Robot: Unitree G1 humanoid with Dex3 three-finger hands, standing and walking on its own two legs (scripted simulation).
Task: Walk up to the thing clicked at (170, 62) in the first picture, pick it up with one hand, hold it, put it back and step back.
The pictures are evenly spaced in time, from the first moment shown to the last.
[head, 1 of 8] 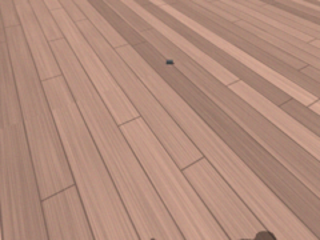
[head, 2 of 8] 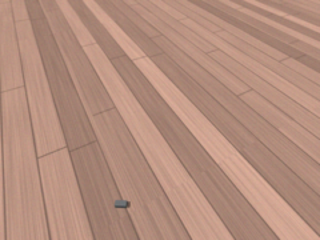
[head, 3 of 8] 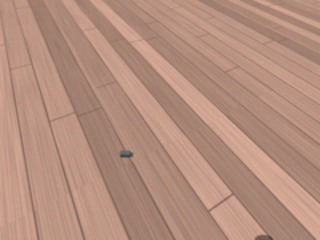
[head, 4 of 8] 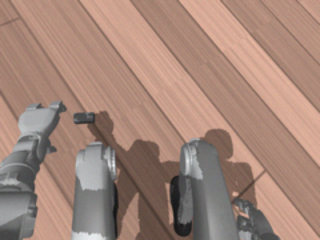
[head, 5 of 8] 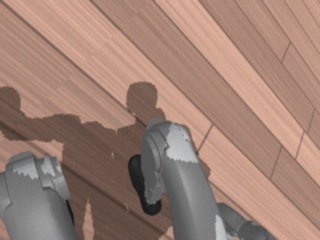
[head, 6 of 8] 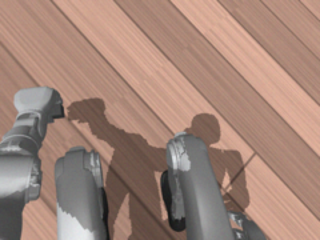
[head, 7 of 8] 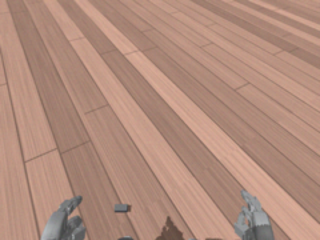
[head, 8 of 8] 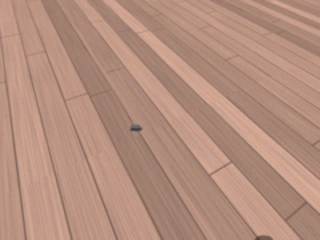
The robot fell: no
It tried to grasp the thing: yes
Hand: left
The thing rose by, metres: 0.68
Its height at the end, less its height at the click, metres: +0.00
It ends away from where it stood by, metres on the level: 0.00
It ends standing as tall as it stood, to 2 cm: yes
